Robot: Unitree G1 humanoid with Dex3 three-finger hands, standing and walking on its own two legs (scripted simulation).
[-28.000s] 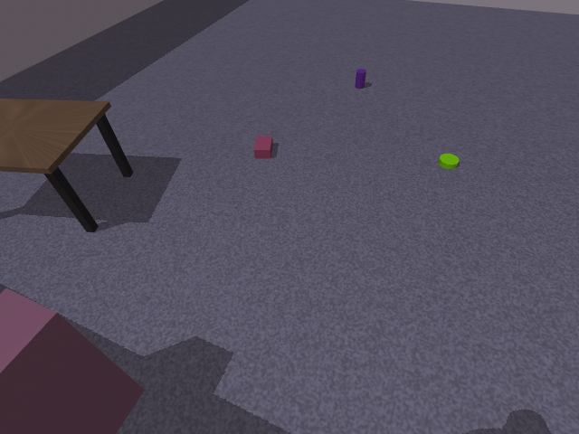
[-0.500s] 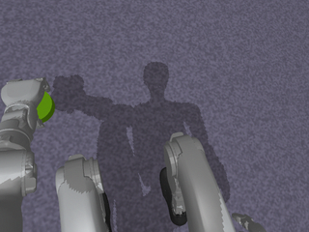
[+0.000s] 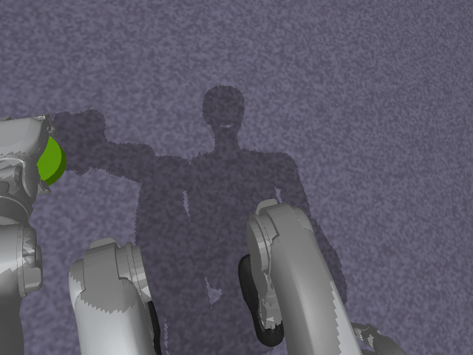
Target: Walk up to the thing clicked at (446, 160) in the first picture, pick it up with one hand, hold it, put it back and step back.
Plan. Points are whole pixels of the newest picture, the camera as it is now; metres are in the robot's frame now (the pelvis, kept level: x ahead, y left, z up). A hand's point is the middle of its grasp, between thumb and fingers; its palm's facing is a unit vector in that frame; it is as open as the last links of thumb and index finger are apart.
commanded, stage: lower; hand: left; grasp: from above
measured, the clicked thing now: (33, 160) +0.48 +0.29 -0.20
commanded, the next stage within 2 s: rest in 0.24 s
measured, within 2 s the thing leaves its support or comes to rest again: rests again in 1.62 s
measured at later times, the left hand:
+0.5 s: hand (49, 166) +0.48 +0.27 -0.23, palm faces -0.46 -0.07 -0.89, open 11.5 cm
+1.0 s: hand (59, 169) +0.48 +0.27 -0.26, palm faces -0.46 -0.09 -0.88, open 11.5 cm
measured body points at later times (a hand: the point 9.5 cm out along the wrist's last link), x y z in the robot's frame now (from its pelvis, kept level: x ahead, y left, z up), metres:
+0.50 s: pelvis +0.00 +0.00 -0.02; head +0.27 +0.08 +0.33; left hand +0.50 +0.27 -0.18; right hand +0.03 -0.27 -0.11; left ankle +0.07 +0.13 -0.29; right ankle +0.10 -0.13 -0.29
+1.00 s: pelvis +0.00 +0.01 -0.02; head +0.29 +0.09 +0.31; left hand +0.50 +0.27 -0.21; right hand +0.03 -0.26 -0.09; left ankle +0.07 +0.13 -0.29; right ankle +0.10 -0.13 -0.29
